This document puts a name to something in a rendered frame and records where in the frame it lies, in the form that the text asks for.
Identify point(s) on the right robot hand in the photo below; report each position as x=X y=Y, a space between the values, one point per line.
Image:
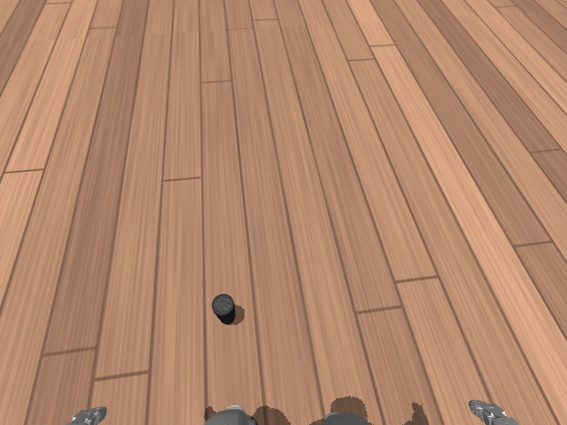
x=490 y=414

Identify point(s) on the left robot hand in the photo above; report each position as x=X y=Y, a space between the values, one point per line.
x=90 y=417

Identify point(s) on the cup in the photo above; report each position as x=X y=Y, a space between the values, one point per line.
x=224 y=307

